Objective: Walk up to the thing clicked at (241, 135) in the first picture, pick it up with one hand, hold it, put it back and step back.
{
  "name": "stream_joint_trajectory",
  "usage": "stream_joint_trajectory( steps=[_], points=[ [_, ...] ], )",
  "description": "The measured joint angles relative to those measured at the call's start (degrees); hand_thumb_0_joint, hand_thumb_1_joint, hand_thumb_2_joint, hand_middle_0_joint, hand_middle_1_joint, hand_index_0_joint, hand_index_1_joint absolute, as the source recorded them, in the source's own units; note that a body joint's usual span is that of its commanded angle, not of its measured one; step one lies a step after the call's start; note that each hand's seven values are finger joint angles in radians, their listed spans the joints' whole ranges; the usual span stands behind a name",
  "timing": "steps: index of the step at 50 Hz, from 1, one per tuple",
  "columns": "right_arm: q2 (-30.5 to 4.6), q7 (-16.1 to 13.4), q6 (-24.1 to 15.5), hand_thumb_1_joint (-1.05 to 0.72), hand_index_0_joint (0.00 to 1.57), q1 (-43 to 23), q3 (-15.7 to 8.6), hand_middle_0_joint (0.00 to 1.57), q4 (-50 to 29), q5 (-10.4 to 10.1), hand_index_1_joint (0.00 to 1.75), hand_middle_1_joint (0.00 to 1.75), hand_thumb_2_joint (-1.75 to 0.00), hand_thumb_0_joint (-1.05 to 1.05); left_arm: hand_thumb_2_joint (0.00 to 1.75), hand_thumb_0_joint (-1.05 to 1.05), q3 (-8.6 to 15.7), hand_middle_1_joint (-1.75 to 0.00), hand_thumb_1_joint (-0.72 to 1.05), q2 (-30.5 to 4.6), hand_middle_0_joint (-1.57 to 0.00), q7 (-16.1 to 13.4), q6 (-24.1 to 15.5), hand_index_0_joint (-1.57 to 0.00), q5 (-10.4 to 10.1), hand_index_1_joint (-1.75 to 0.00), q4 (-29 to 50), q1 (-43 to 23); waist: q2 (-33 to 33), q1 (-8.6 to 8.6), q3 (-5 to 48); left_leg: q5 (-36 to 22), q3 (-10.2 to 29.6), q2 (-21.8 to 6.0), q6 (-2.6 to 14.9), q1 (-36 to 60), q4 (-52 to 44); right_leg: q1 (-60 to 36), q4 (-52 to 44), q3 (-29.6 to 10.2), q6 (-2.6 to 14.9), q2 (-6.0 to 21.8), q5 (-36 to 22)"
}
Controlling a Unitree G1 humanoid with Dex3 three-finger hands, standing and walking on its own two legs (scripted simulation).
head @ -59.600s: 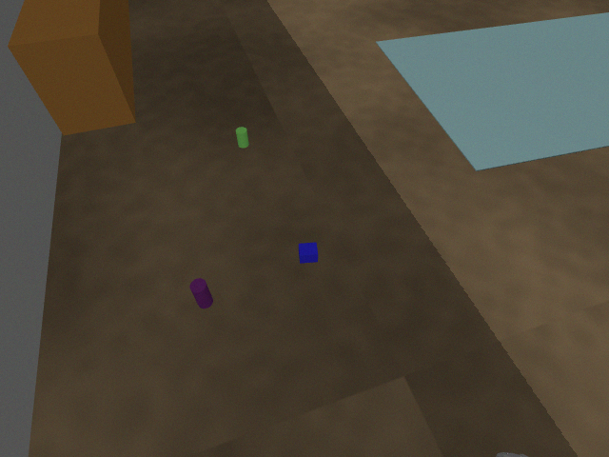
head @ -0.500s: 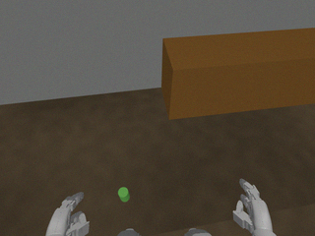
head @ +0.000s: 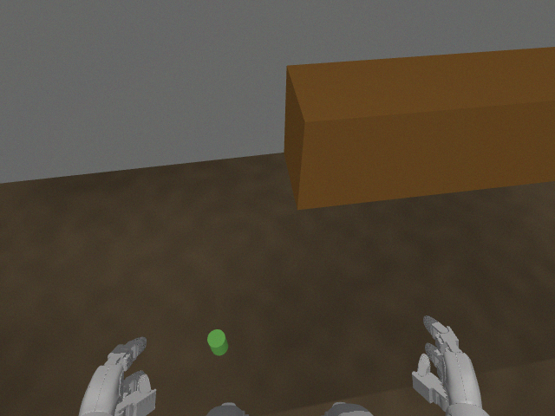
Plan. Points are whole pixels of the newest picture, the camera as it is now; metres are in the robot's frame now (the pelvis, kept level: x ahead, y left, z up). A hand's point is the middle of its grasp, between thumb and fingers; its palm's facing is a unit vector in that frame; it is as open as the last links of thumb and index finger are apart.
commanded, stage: home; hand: left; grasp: from above
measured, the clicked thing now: (218, 342) +0.43 +0.19 -0.67
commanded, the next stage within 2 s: stand in 0.28 s
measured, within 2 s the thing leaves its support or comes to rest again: neither
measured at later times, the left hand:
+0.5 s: hand (144, 409) +0.15 +0.20 -0.08, palm faces +0.01 -0.95 -0.32, open 7.4 cm
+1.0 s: hand out of the picture +0.04 +0.24 -0.11, palm faces +0.06 -0.94 -0.32, open 7.4 cm
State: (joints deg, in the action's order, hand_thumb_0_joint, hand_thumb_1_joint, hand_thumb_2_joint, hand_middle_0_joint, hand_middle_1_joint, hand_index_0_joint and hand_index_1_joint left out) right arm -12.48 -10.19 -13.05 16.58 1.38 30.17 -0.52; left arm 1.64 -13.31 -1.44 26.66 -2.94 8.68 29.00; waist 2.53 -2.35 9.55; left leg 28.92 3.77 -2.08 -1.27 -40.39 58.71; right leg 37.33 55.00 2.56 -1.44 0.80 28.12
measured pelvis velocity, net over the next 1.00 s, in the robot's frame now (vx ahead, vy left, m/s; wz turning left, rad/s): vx -0.01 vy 0.00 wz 0.02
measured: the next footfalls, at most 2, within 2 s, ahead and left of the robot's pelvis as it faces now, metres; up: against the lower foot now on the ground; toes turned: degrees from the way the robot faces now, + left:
none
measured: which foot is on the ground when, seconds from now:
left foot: down 0.00-1.00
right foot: down 0.00-1.00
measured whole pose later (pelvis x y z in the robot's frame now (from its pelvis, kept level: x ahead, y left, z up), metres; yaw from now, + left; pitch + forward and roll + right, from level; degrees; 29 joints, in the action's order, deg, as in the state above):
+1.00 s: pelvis -0.01 +0.00 +0.06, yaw +1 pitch -3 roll +0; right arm -15.8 -1.4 -0.3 10.4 -2.0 58.6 1.8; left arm 2.3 -15.8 -2.0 1.2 2.0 -58.6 12.1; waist 0.5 1.1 -3.2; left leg 16.0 2.6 0.0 -0.5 -12.3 31.4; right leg 10.1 30.0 2.3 -1.9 2.9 16.6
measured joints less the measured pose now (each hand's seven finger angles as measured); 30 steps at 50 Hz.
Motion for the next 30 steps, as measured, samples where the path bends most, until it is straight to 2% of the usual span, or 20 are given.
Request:
stream_joint_trajectory(
  steps=[19,20,22,24,27,30],
  points=[
    [-0.15,0.07,0.4,-0.9,0.2,0.14,-0.04,0.21,-0.44,-0.15,0.29,0.3,-0.89,0.01,0.89,0.01,-0.03,-0.3,0.91,0.09,-0.2,0.07,0.23,-0.2,-0.21,-0.3,0.03,0.09,0.14,-0.04,0.1,-0.37,0.23,-0.08,-0.34,-0.28,0.1,0.43,0.52,0.18,0.35,-0.11,-0.09],
    [-0.12,0.54,0.56,-0.9,0.2,-0.65,-0.57,0.21,0.79,1.39,0.29,0.3,-0.89,0.01,0.89,0.01,-0.69,-0.3,0.9,-0.27,-0.2,-0.17,-2.69,-0.2,1.07,-0.3,-2.8,-1.55,-0.18,0.3,-1.67,-0.58,0.1,0.1,-0.26,1.19,-0.31,-0.91,0.4,0.07,0.37,0.08,-0.12],
    [-1.03,3.07,3.51,-0.9,0.2,-3.3,-0.83,0.2,5.96,4.13,0.29,0.3,-0.89,0.01,0.89,0.01,-1.81,-0.3,0.9,-1.32,-0.21,-0.51,-10.63,-0.2,3.82,-0.3,-14.06,-7.65,-1.71,1.87,-5.42,-1.78,-0.75,0.91,0.08,5.3,-2.68,-4.25,-0.48,-0.66,0.54,0.93,-0.52],
    [-2.24,5.75,6.94,-0.9,0.2,-5.2,-0.5,0.21,10.21,5.41,0.29,0.3,-0.89,0.01,0.89,0.01,-1.66,-0.3,0.9,-1.98,-0.21,-0.56,-15.44,-0.21,5.37,-0.3,-24.07,-12.28,-2.83,2.83,-7.34,-3.15,-1.29,1.57,0.19,8.1,-5.29,-6.46,-1.87,-1.11,0.61,1.62,-1.24],
    [-3.16,8.4,9.21,-0.9,0.2,-6.21,-1.47,0.21,13.85,4.54,0.3,0.3,-0.89,0.01,0.89,0.01,-0.86,-0.3,0.9,-3.01,-0.21,-0.39,-19.34,-0.21,6.08,-0.3,-33.89,-15.43,-3.65,3.44,-9.74,-4.75,-1.83,2.11,0.3,11.71,-8.62,-9.5,-4.13,-1.56,0.38,2.19,-2.35],
    [-3.78,9.52,10.18,-0.9,0.21,-5.96,-2.8,0.21,16.14,3.74,0.3,0.3,-0.89,0.01,0.89,0.01,0.2,-0.3,0.9,-3.53,-0.21,-0.45,-21.37,-0.21,5.98,-0.3,-41.01,-16.06,-3.77,3.57,-10.8,-5.89,-2.14,2.22,0.44,14.35,-11.28,-11.94,-6.55,-1.79,0.17,2.32,-3.44]
  ],
)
